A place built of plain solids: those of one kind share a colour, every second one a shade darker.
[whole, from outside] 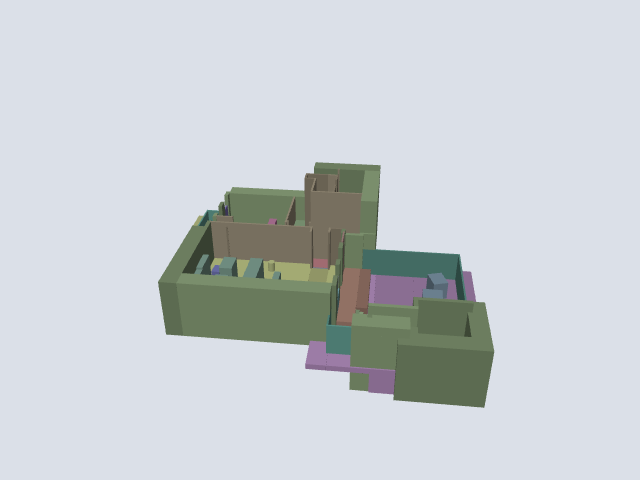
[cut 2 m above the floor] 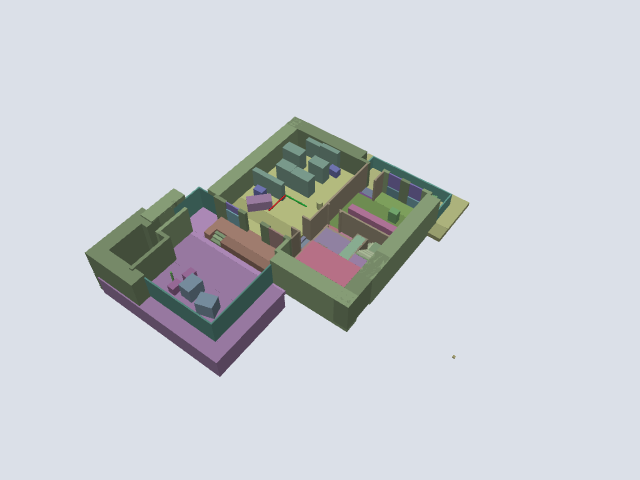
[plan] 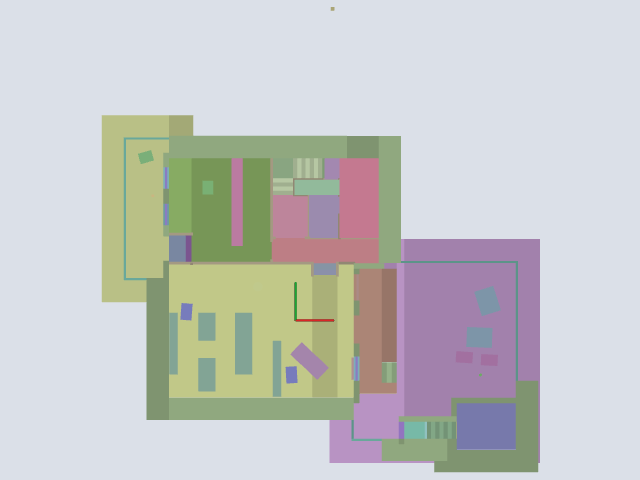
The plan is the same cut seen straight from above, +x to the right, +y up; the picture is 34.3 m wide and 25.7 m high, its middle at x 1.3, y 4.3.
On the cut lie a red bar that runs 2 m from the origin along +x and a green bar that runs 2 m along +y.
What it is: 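A small town's post office; a public office behind a porch, a corridor and offices, a sorting office with a loading bank on its yard, rooms upstairs and a boiler cellar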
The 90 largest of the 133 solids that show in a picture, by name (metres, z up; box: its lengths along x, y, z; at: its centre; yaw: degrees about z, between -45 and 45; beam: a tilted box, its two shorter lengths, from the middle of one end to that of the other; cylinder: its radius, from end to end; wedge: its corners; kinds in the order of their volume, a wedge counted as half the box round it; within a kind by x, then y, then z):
{
 "wall_brick_1": {"box": [1.2, 7.6, 4.26], "at": [-7.39, -1.54, 1.73]},
 "wall_brick_2": {"box": [0.3, 1.23, 4.26], "at": [-6.94, 2.57, 1.73]},
 "wall_brick_3": {"box": [0.3, 0.61, 3.93], "at": [-6.94, 4.79, 1.56]},
 "wall_brick_4": {"box": [0.3, 0.8, 3.93], "at": [-6.94, 6.64, 1.56]},
 "wall_brick_5": {"box": [0.3, 0.78, 3.93], "at": [-6.94, 8.58, 1.56]},
 "wall_brick_6": {"box": [11.1, 1.2, 4.26], "at": [-2.44, -4.74, 1.73]},
 "wall_brick_7": {"box": [9.53, 1.2, 3.93], "at": [-2.02, 9.28, 1.56]},
 "wall_brick_8": {"box": [5.3, 1.2, 6.22], "at": [2.99, 9.28, 3.04]},
 "wall_brick_9": {"box": [0.3, 0.8, 4.26], "at": [3.26, -4.04, 1.73]},
 "wall_brick_10": {"box": [0.3, 1.0, 4.26], "at": [3.26, -3.74, 1.73]},
 "wall_brick_11": {"box": [0.3, 0.7, 4.26], "at": [3.26, -1.59, 1.73]},
 "wall_brick_12": {"box": [0.3, 0.8, 4.26], "at": [3.26, 0.66, 1.73]},
 "wall_brick_13": {"box": [0.3, 0.6, 4.26], "at": [3.26, 2.76, 1.73]},
 "wall_brick_14": {"box": [1.63, 0.3, 3.93], "at": [3.93, 2.91, 1.56]},
 "wall_brick_15": {"box": [1.2, 2.55, 3.93], "at": [5.04, 4.34, 1.56]},
 "wall_brick_16": {"box": [1.2, 6.67, 6.55], "at": [5.04, 6.54, 2.88]},
 "wall_brick_17": {"box": [3.5, 1.2, 5.14], "at": [6.36, -6.94, 0.63]},
 "wall_brick_18": {"box": [1.7, 0.3, 5.14], "at": [6.36, -5.28, 0.63]},
 "wall_brick_19": {"box": [2.91, 1.2, 4.44], "at": [7.17, -6.94, 0.28]},
 "wall_brick_20": {"box": [2.01, 0.3, 5.14], "at": [7.62, -5.28, 0.63]},
 "wall_brick_21": {"box": [1.2, 1.8, 4.44], "at": [8.02, -7.24, 0.28]},
 "wall_brick_22": {"box": [0.3, 1.29, 5.14], "at": [8.47, -4.78, 0.63]},
 "wall_brick_23": {"box": [5.56, 1.2, 4.44], "at": [10.2, -7.54, 0.28]},
 "wall_brick_24": {"box": [3.76, 0.3, 5.14], "at": [10.2, -4.29, 0.63]},
 "wall_brick_25": {"box": [1.2, 4.9, 4.44], "at": [12.38, -5.69, 0.28]},
 "yard_yardp_asphalt_1": {"box": [1.3, 3.5, 0.4], "at": [2.46, -5.89, -0.2]},
 "yard_yardp_asphalt_2": {"box": [2.3, 3.7, 0.4], "at": [4.26, -5.79, -0.2]},
 "yard_yardp_asphalt_3": {"box": [0.97, 1.6, 0.4], "at": [4.93, 3.56, -0.2]},
 "yard_yardp_asphalt_4": {"box": [0.4, 12.0, 0.4], "at": [5.61, -1.64, -0.2]},
 "yard_yardp_asphalt_5": {"box": [2.81, 1.3, 1.94], "at": [7.22, -6.99, -0.97]},
 "yard_yardp_asphalt_6": {"box": [2.81, 9.79, 1.94], "at": [7.22, -0.53, -0.97]},
 "yard_yardp_asphalt_7": {"box": [3.16, 8.8, 1.94], "at": [10.2, -0.04, -0.97]},
 "yard_yardp_asphalt_8": {"box": [1.3, 12.0, 1.94], "at": [12.43, -1.64, -0.97]},
 "floor_sortp_asphalt_1": {"box": [7.67, 7.2, 1.06], "at": [-2.95, -0.54, 0.13]},
 "floor_sortp_asphalt_2": {"box": [1.35, 6.56, 1.06], "at": [1.56, -0.86, 0.13]},
 "floor_sortp_asphalt_3": {"box": [0.88, 7.2, 1.06], "at": [2.67, -0.54, 0.13]},
 "floor_uplandp_carpet_1": {"box": [2.1, 4.26, 3.35], "at": [3.39, 6.54, 1.28]},
 "floor_publicp_floorboards_1": {"box": [1.21, 4.07, 0.73], "at": [-6.18, 6.64, -0.04]},
 "floor_publicp_floorboards_2": {"box": [4.29, 5.62, 0.73], "at": [-3.43, 5.87, -0.04]},
 "wall_plaster_1": {"box": [1.36, 0.15, 4.26], "at": [-6.18, 3.06, 1.73]},
 "wall_plaster_2": {"box": [1.36, 0.15, 3.93], "at": [-6.18, 4.61, 1.56]},
 "wall_plaster_3": {"box": [6.62, 0.15, 4.26], "at": [-2.35, 3.06, 1.73]},
 "wall_plaster_4": {"box": [0.15, 4.55, 3.6], "at": [-1.29, 6.47, 1.73]},
 "wall_plaster_5": {"box": [0.15, 0.97, 6.22], "at": [-0.07, 7.12, 3.04]},
 "wall_plaster_6": {"box": [0.93, 0.15, 6.22], "at": [0.32, 6.71, 3.04]},
 "wall_plaster_7": {"box": [0.15, 2.45, 6.22], "at": [0.71, 5.56, 3.04]},
 "wall_plaster_8": {"box": [1.76, 0.15, 6.22], "at": [0.74, 7.53, 3.04]},
 "wall_plaster_9": {"box": [0.95, 0.15, 6.22], "at": [1.94, 7.53, 3.04]},
 "wall_plaster_10": {"box": [0.15, 0.99, 3.6], "at": [2.34, 7.11, 4.35]},
 "wall_plaster_11": {"box": [3.88, 0.15, 6.55], "at": [2.58, 4.41, 2.88]},
 "wall_plaster_12": {"box": [1.02, 0.15, 4.26], "at": [2.67, 3.06, 1.73]},
 "frame_1": {"box": [0.45, 1.5, 1.75], "at": [-6.54, -2.15, 1.53]},
 "frame_2": {"box": [0.45, 1.8, 1.9], "at": [-6.54, -0.5, 1.61]},
 "frame_3": {"box": [0.92, 1.8, 1.85], "at": [-4.76, -2.91, 1.58]},
 "frame_4": {"box": [0.92, 1.5, 1.8], "at": [-4.76, -0.35, 1.56]},
 "frame_5": {"box": [0.92, 1.5, 1.9], "at": [-2.79, -2.15, 1.61]},
 "frame_6": {"box": [0.92, 1.8, 1.85], "at": [-2.79, -0.5, 1.58]},
 "frame_7": {"box": [0.45, 1.2, 1.8], "at": [-1.0, -3.5, 1.56]},
 "frame_8": {"box": [0.45, 1.8, 1.8], "at": [-1.0, -2.0, 1.56]},
 "yard_forep_concrete_1": {"box": [3.6, 10.02, 0.4], "at": [-8.59, 5.97, -0.2]},
 "yard_forep_concrete_2": {"box": [1.3, 2.3, 0.4], "at": [-6.14, 9.83, -0.2]},
 "floor_bank_stone_1": {"box": [1.49, 6.7, 1.06], "at": [3.86, -0.59, 0.13]},
 "floor_bank_stone_2": {"box": [0.81, 0.6, 1.06], "at": [5.01, -3.64, 0.13]},
 "floor_bank_stone_3": {"box": [0.81, 5.0, 1.06], "at": [5.01, 0.26, 0.13]},
 "floor_up2ap_carpet_1": {"box": [1.63, 2.3, 3.35], "at": [1.53, 5.56, 1.28]},
 "fence_metal_1": {"box": [0.12, 7.66, 1.65], "at": [-9.15, 5.97, 0.42]},
 "fence_metal_2": {"box": [0.12, 2.32, 2.6], "at": [3.05, -5.3, 0.9]},
 "fence_metal_3": {"box": [2.94, 0.12, 2.6], "at": [4.46, -6.4, 0.9]},
 "fence_metal_4": {"box": [7.46, 0.12, 2.6], "at": [8.17, 3.12, 0.9]},
 "fence_metal_5": {"box": [0.12, 7.74, 4.14], "at": [11.84, -0.69, 0.13]},
 "floor_up2p_carpet_1": {"box": [2.41, 0.82, 3.02], "at": [1.14, 7.12, 1.44]},
 "floor_cor1p_tile_1": {"box": [5.73, 1.35, 0.73], "at": [1.58, 3.74, -0.04]},
 "bigbin_yard_1": {"box": [1.37, 1.07, 1.32], "at": [9.84, -0.92, 0.66], "yaw": -2.2},
 "bigbin_yard_2": {"box": [1.07, 1.37, 1.34], "at": [10.27, 1.03, 0.67], "yaw": 17.6},
 "floor_boilerp_stone_1": {"box": [3.16, 2.5, 0.4], "at": [10.2, -5.69, -1.74]},
 "step_back_1": {"box": [0.28, 1.07, 1.66], "at": [0.45, 8.14, 1.11]},
 "step_back_2": {"box": [0.28, 1.07, 1.87], "at": [0.67, 8.14, 1.21]},
 "step_back_3": {"box": [0.28, 1.07, 2.07], "at": [0.89, 8.14, 1.31]},
 "step_back_4": {"box": [0.28, 1.07, 2.27], "at": [1.12, 8.14, 1.42]},
 "step_back_5": {"box": [0.28, 1.07, 2.47], "at": [1.34, 8.14, 1.52]},
 "counter_main_1": {"box": [0.6, 4.7, 1.02], "at": [-3.14, 6.33, 0.84]},
 "floor_carpet_1": {"box": [0.8, 1.15, 3.02], "at": [1.94, 8.1, 1.44]},
 "floor_cel0p_concrete_1": {"box": [1.1, 0.91, 1.94], "at": [6.36, -5.88, -0.97]},
 "floor_lobbyp_tile_1": {"box": [2.0, 2.3, 0.4], "at": [-0.29, 5.56, 0.13]},
 "ftable_sort_1": {"box": [2.0, 0.9, 0.89], "at": [0.74, -2.18, 1.1], "yaw": -43.1},
 "floor_back_l1a_1": {"box": [1.07, 1.07, 1.06], "at": [-0.68, 8.14, 0.81]},
 "floor_porchp_stone_1": {"box": [1.21, 1.55, 0.4], "at": [-6.18, 3.84, -0.2]},
 "floor_stubp_tile_1": {"box": [1.35, 0.64, 0.73], "at": [1.56, 2.74, -0.04]},
 "shutter_bankshut_metal_1": {"box": [0.12, 1.4, 3.3], "at": [3.31, 1.76, 2.31]},
 "sillw_win_brick_1": {"box": [0.3, 1.3, 1.3], "at": [3.26, -2.59, 1.31]}
}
